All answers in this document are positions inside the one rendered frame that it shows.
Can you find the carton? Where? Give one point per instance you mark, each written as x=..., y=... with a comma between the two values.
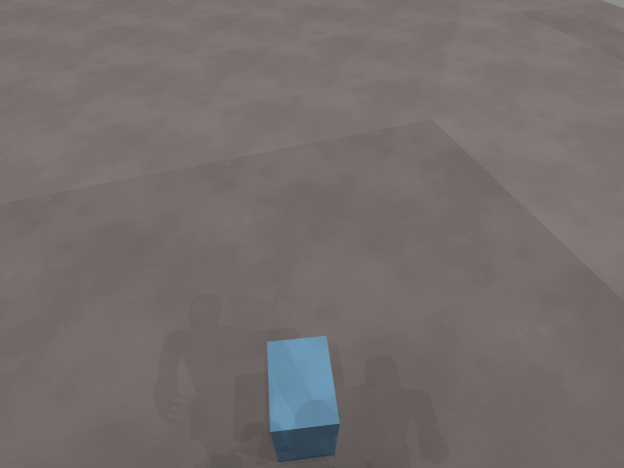
x=304, y=420

